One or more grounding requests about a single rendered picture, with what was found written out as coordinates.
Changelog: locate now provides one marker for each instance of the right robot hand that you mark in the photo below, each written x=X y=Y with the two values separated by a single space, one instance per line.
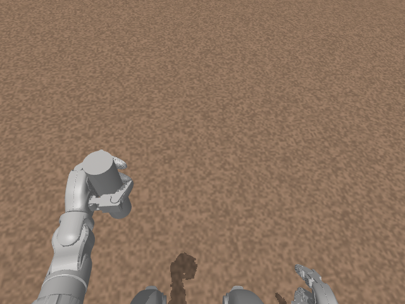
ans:
x=321 y=292

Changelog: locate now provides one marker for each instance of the left robot arm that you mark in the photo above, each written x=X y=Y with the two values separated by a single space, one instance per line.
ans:
x=68 y=276

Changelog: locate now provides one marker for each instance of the left robot hand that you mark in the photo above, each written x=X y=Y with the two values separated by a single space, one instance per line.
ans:
x=80 y=194

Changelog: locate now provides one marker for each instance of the can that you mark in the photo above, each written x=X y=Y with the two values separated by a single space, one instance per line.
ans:
x=102 y=172

